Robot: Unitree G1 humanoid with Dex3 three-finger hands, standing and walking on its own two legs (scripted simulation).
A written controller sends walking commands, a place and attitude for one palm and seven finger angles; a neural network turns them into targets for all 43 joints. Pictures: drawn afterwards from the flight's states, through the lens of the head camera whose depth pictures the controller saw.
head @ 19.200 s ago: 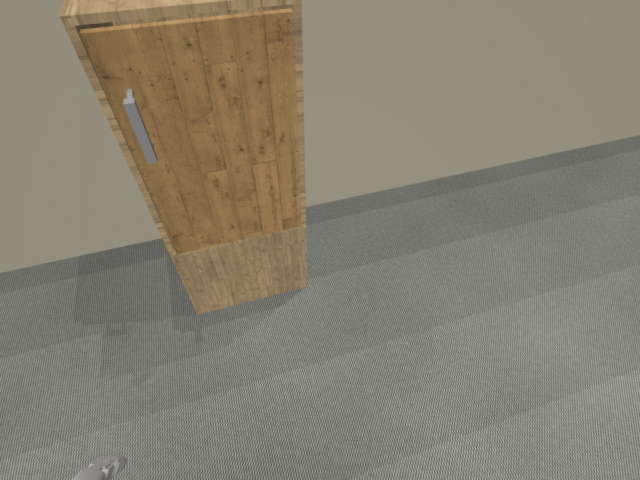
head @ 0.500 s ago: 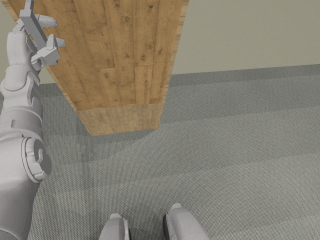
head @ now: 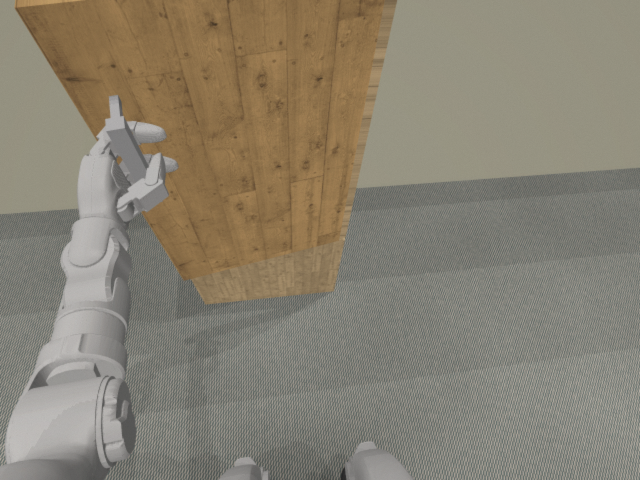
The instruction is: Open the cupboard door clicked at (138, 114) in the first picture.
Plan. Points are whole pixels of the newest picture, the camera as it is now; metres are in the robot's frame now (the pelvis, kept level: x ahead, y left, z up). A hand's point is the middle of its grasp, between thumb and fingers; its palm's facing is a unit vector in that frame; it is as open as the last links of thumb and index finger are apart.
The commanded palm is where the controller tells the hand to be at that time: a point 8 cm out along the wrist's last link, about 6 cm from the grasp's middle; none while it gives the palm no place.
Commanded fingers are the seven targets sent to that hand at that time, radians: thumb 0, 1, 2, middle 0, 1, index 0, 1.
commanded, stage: pull the door open along its arc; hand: left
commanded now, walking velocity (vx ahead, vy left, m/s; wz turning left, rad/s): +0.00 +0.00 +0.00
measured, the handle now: (135, 153) +0.51 +0.20 +0.08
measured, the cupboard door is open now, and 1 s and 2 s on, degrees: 11 45 47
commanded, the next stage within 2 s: open thumb and fingers to let go in 1.02 s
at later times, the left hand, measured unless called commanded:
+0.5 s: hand (229, 256) +0.36 +0.08 +0.07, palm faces +0.47 -0.88 -0.02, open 5.6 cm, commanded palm +0.32 +0.12 +0.07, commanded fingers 0.00 0.90 0.90 -0.40 -1.35 -0.40 -1.35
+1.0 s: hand (267, 287) +0.32 +0.04 +0.08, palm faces +0.40 -0.91 +0.01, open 5.6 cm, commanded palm +0.27 +0.08 +0.07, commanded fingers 0.00 0.90 0.90 -0.40 -1.35 -0.40 -1.35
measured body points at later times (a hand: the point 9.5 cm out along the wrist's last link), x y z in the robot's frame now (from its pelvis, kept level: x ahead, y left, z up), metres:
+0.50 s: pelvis -0.02 -0.03 +0.00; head +0.03 -0.03 +0.45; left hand +0.33 +0.12 +0.08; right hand +0.17 -0.23 -0.11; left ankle -0.02 +0.11 -0.69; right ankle +0.00 -0.13 -0.69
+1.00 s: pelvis -0.02 -0.04 +0.01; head +0.02 -0.06 +0.46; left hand +0.29 +0.09 +0.08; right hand +0.11 -0.28 -0.12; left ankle -0.02 +0.11 -0.69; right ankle +0.00 -0.13 -0.69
